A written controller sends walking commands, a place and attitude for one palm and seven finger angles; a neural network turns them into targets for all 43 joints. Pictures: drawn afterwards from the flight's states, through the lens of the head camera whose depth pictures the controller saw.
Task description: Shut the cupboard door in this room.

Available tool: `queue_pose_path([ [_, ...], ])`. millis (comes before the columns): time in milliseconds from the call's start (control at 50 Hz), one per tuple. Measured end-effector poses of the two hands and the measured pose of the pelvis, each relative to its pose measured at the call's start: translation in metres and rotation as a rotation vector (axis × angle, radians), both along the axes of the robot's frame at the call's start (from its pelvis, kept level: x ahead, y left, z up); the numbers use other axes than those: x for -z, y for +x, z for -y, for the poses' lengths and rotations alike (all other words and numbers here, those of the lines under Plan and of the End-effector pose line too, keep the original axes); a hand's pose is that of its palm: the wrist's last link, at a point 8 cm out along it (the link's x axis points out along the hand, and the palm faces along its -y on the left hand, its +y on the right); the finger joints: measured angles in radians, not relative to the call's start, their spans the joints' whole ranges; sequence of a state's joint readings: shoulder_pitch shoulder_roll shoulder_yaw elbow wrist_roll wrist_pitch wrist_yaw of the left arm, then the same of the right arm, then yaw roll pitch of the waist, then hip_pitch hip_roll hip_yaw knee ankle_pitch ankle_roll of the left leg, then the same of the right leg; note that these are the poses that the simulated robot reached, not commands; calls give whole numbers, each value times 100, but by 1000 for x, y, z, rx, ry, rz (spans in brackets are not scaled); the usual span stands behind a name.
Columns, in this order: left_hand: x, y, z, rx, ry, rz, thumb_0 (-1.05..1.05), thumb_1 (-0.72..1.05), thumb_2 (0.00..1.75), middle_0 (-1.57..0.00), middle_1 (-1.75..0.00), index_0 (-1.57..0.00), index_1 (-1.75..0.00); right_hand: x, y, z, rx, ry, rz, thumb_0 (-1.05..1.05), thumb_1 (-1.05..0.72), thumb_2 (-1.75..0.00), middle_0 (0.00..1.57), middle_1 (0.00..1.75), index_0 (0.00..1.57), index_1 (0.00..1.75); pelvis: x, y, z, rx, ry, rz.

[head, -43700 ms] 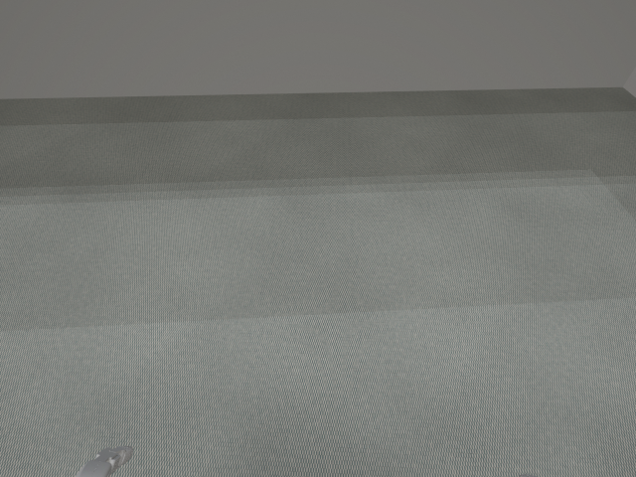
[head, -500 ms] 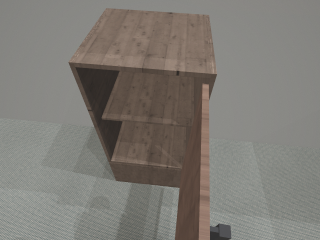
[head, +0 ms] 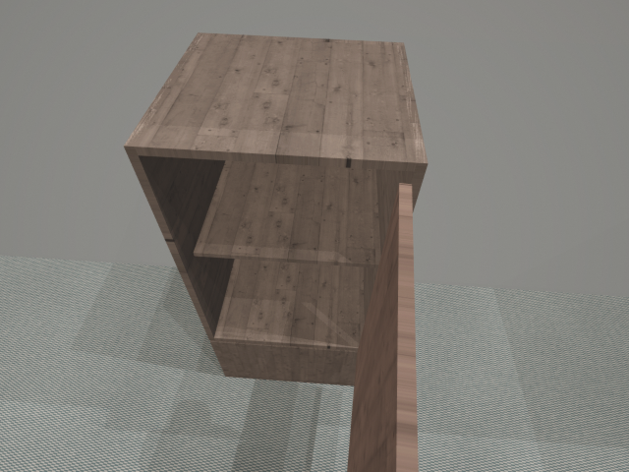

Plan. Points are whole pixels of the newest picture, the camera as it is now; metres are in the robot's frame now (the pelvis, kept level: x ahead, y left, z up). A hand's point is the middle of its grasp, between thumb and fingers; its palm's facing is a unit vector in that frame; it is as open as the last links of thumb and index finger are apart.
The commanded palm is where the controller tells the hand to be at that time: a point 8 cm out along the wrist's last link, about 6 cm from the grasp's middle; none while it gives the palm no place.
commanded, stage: stand and wait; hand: left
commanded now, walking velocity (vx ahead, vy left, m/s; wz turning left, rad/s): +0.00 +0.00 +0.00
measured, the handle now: out of the picture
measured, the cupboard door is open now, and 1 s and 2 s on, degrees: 85 79 69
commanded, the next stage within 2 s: turn or walk to find it in 0.20 s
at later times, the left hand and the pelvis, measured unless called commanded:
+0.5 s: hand out of the picture -0.02 +0.16 -0.18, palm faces +0.12 -0.97 -0.21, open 7.3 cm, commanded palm none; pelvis -0.01 -0.01 -0.01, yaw +4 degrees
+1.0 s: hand out of the picture -0.02 +0.21 -0.16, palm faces +0.31 -0.91 -0.26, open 7.4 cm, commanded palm none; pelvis -0.03 -0.01 +0.00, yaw +17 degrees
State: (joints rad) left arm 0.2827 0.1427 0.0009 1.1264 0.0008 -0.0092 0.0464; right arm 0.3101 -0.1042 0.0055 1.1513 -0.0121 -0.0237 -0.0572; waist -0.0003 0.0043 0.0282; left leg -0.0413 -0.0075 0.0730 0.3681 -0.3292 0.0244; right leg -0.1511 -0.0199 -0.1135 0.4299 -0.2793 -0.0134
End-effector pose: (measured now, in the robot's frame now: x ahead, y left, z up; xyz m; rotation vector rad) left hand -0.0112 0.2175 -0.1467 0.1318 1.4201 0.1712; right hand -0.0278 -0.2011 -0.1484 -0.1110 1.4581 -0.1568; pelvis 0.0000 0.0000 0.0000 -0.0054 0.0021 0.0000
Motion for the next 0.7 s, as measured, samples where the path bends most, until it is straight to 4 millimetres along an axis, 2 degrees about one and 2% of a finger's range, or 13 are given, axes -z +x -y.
queue_pose_path([
  [260, 0, -11, 9, -10, -14, -24, 1, 92, 90, -20, -29, -20, -30, 1, 1, 4, -7, 5, -3, 0, -91, -90, 20, 30, 20, 30, 0, -1, 3, -6, 1, 9],
  [460, 3, -20, 10, -69, 6, -6, 1, 91, 90, -20, -29, -20, -30, 8, 1, 13, -43, 13, -25, 0, -91, -90, 20, 30, 20, 30, 6, -11, 9, -54, 10, 5],
  [580, 5, -23, 4, -113, 30, 44, 1, 91, 90, -20, -29, -20, -30, 12, 17, 26, -93, -3, 0, 0, -91, -90, 20, 30, 20, 30, 11, -21, 14, -110, 4, 0],
  [700, 13, -36, -11, -177, 28, 89, 1, 91, 90, -20, -29, -20, -30, 4, 53, 31, -187, -47, 60, 0, -91, -90, 20, 30, 20, 30, 14, -33, 8, -184, 5, 18],
])
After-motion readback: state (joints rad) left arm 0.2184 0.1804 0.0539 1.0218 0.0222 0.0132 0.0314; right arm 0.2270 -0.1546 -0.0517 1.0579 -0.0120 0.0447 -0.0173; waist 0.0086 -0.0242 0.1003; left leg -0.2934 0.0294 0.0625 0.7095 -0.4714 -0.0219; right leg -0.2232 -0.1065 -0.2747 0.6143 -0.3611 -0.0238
